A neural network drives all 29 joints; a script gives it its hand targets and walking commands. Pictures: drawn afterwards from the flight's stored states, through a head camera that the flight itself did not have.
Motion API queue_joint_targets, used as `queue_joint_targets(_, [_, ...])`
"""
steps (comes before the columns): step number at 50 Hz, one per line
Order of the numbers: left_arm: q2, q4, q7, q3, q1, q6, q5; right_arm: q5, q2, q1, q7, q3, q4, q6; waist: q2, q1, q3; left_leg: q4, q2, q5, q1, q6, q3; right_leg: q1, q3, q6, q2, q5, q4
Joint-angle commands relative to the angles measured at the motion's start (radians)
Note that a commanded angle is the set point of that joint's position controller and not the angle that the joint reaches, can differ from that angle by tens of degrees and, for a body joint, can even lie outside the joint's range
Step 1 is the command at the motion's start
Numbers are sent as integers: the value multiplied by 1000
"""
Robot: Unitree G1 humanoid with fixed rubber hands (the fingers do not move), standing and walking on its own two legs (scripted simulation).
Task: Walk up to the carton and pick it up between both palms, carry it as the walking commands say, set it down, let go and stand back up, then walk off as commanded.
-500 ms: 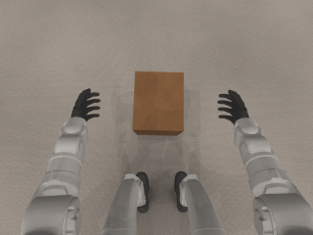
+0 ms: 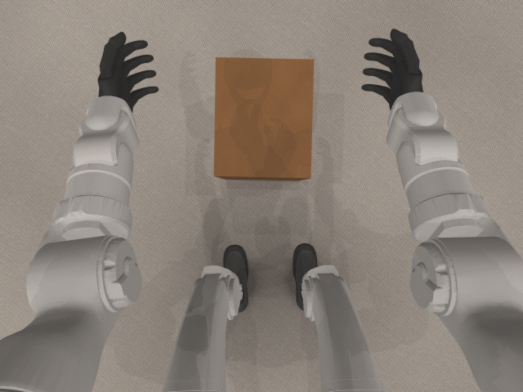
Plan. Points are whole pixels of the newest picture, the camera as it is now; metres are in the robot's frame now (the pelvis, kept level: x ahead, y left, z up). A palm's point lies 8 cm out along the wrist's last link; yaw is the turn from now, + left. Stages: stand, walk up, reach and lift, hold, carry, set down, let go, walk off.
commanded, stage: reach and lift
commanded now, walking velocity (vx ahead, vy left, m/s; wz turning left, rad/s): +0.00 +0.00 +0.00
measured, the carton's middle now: (263, 128) +0.53 +0.01 -0.55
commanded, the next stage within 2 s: none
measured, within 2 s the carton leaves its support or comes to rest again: neither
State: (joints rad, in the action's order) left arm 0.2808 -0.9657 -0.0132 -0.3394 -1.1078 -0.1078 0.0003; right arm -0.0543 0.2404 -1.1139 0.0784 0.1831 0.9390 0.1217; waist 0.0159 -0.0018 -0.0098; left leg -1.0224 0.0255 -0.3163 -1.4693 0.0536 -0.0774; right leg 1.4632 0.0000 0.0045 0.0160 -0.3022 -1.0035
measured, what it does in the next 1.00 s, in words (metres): lowers itself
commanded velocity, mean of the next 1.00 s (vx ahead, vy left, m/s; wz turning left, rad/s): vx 0.00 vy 0.00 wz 0.00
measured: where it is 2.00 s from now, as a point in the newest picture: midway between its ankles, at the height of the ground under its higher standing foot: (270, 289)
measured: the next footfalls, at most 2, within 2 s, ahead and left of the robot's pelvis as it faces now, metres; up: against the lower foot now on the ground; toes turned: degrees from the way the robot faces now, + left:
none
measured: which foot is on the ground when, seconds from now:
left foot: down 0.00-1.00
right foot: down 0.00-1.00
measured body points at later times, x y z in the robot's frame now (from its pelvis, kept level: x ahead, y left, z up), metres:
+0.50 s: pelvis -0.06 +0.00 -0.11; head +0.30 +0.00 +0.16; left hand +0.50 +0.21 -0.26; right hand +0.50 -0.16 -0.27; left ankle +0.05 +0.10 -0.63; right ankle +0.06 -0.12 -0.63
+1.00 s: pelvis -0.07 +0.00 -0.23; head +0.30 +0.01 +0.01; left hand +0.49 +0.22 -0.41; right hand +0.49 -0.17 -0.41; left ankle +0.05 +0.10 -0.63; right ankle +0.06 -0.12 -0.63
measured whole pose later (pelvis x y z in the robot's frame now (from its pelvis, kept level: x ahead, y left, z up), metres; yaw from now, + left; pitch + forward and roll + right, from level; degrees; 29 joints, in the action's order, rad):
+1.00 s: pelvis -0.07 +0.00 -0.23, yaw +1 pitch +34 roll -1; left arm 0.44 -1.21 -0.08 -0.11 -1.55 -0.17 -0.15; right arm -0.17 0.36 -1.56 0.10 0.21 1.20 0.14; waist 0.00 0.00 -0.45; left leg -1.97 0.03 -0.53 -2.03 0.08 -0.08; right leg 2.03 0.01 0.01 0.01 -0.53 -1.97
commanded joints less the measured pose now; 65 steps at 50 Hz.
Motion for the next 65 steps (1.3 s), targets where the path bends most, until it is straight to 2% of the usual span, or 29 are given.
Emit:
queue_joint_targets(1, [165, 151, 9, -31, -365, 66, 25, 35, 147, -292, 2, 171, -177, -62, 35, -14, 1198, -89, -58, 702, 701, -57, 148, -227, 3, 22, 51, 462, -86])
queue_joint_targets(3, [193, 245, 5, -30, -331, 72, 21, 35, 161, -300, 8, 171, -300, -71, 39, -12, 1356, -86, -65, 791, 705, -53, 147, -420, 44, 10, 46, 636, -82])
queue_joint_targets(7, [151, 56, 17, -54, -324, 63, 23, 50, 99, -277, -21, 142, -55, -58, -37, -18, 970, -106, -51, 529, 462, -41, 170, -108, 29, 17, 39, 357, -119])
queue_joint_targets(11, [167, 135, -2, -28, -445, 74, 17, 31, 166, -392, -12, 171, -143, -77, 74, 1, 1117, -213, -53, 573, 545, -76, 158, 37, 4, 15, 47, 323, -212])
queue_joint_targets(14, [234, 164, -16, -57, -420, 64, 15, 60, 185, -381, 17, 161, -152, -58, -47, 5, 1251, -232, -72, 493, 398, -75, 137, -195, -6, 25, 54, 412, -265])
queue_joint_targets(21, [304, 149, -60, 9, -678, -3, -36, 26, 345, -630, 45, 178, -171, -6, 34, 13, 1278, -381, -70, 94, 401, -79, 116, 15, -49, 16, 54, -45, -413])
queue_joint_targets(23, [237, -55, -61, 65, -632, -16, -82, 11, 316, -643, 57, 143, -88, -8, -6, 52, 1070, -441, -74, 23, 197, -61, 110, 139, -66, 18, 50, -87, -483])
queue_joint_targets(24, [287, 139, -83, 94, -776, -29, -108, 15, 373, -746, 64, 178, -142, 3, 38, 53, 1300, -439, -78, -34, 370, -81, 144, 52, -86, 9, 59, -107, -522])
queue_joint_targets(25, [313, 32, -79, 82, -751, -41, -99, -34, 354, -709, 72, 121, -38, 31, 58, 7, 1202, -477, -78, -93, 259, -70, 83, 57, -54, 3, 53, -188, -518])
queue_joint_targets(27, [359, 243, -100, 88, -823, -27, -130, -73, 320, -797, 83, 58, -240, 30, -36, -28, 1464, -513, -95, 24, 303, -55, 79, -112, -55, 16, 54, -68, -566])
queue_joint_targets(32, [380, -2, -83, 197, -826, -87, -214, -133, 349, -775, 90, -27, 15, 75, -52, 19, 1335, -628, -79, -66, 164, -31, 93, -94, -60, 2, 44, -91, -691])
queue_joint_targets(33, [386, 272, -102, 183, -881, -79, -218, -175, 355, -831, 97, -58, -268, 66, -33, -11, 1699, -671, -100, 121, 396, -44, 68, -342, -36, 0, 50, 80, -698])
queue_joint_targets(34, [424, 17, -104, 178, -828, -83, -208, -160, 329, -817, 103, -74, -44, 68, -98, -23, 1499, -732, -85, 78, 230, -25, 87, -160, -59, 15, 39, 28, -790])
queue_joint_targets(35, [380, 275, -115, 219, -877, -83, -250, -197, 344, -845, 109, -83, -313, 66, -59, -12, 1764, -728, -98, 224, 451, -25, 96, -334, -48, 8, 50, 163, -778])
queue_joint_targets(38, [348, 226, -120, 227, -853, -87, -272, -180, 414, -889, 98, -94, -357, 48, -73, -18, 1609, -800, -92, 286, 390, -22, 87, -211, -46, 5, 41, 170, -832])
queue_joint_targets(41, [395, 110, -124, 189, -786, -61, -233, -184, 330, -803, 82, -126, -198, 50, -84, -87, 1343, -817, -95, 198, 217, -17, 80, -128, -26, 13, 33, 121, -877])
queue_joint_targets(42, [351, -145, -110, 206, -735, -67, -200, -136, 326, -697, 66, -89, 153, 50, -62, -26, 983, -803, -61, 21, 22, -23, 104, 103, -45, 5, 21, -57, -878])
queue_joint_targets(45, [234, -388, -60, 213, -586, -60, -176, -78, 273, -561, 15, -52, 389, 30, -61, 16, 657, -803, -59, -132, -141, -35, 113, 260, -38, 5, 13, -184, -867])
queue_joint_targets(46, [222, -315, -45, 211, -584, -39, -165, -79, 220, -580, -4, -52, 284, 12, -61, -20, 624, -802, -55, -84, -134, -30, 137, 315, -26, -4, 6, -154, -879])
queue_joint_targets(47, [189, -45, -47, 219, -713, 7, -178, -62, 230, -662, -3, -45, 102, -30, -66, 22, 884, -848, -72, 97, -23, -41, 138, 224, -31, 7, 18, 11, -913])
queue_joint_targets(49, [204, -29, -52, 275, -777, 41, -253, -70, 272, -712, 6, -5, 65, -69, -6, 59, 962, -916, -55, 207, 49, -48, 148, 215, -14, 2, 13, 76, -962])
queue_joint_targets(50, [289, -45, -66, 235, -809, 56, -210, -115, 261, -793, 16, -31, 32, -74, 42, -29, 973, -922, -52, 221, 76, -46, 151, 297, -14, 12, 21, 75, -978])
queue_joint_targets(52, [289, 3, -90, 259, -837, 31, -246, -165, 335, -873, 33, -72, -82, -73, -20, -31, 1194, -955, -62, 255, 165, -46, 141, 135, -21, 6, 14, 118, -995])
queue_joint_targets(53, [311, -249, -77, 272, -780, 8, -271, -147, 332, -782, 29, -87, 218, -54, -37, -24, 841, -947, -49, 59, -10, -50, 136, 228, -32, 7, -14, -54, -1018])
queue_joint_targets(54, [323, -11, -84, 279, -858, 16, -272, -160, 304, -834, 33, -108, 67, -35, -20, -57, 1081, -934, -68, 144, 114, -55, 132, 96, -29, 6, -2, 23, -1015])
queue_joint_targets(56, [326, -105, -79, 302, -860, 6, -273, -147, 342, -820, 32, -80, 133, -30, -12, 14, 890, -955, -55, 42, 30, -53, 121, 184, -41, 7, -10, -65, -1012])
queue_joint_targets(60, [350, -54, -84, 260, -901, 27, -250, -180, 312, -870, 30, -100, 91, -50, -42, -36, 867, -991, -39, 86, 9, -53, 134, 197, -22, 8, -21, 5, -1062])
queue_joint_targets(61, [333, -129, -81, 277, -875, 32, -239, -138, 349, -802, 35, -52, 185, -56, 43, 7, 747, -1022, -39, 55, -36, -66, 122, 314, -15, 0, -13, -46, -1066])
queue_joint_targets(65, [312, -189, -69, 293, -846, 21, -272, -128, 335, -791, 32, -72, 196, -59, -50, 27, 784, -1030, -38, 72, -46, -58, 142, 236, -35, 12, -32, 5, -1103])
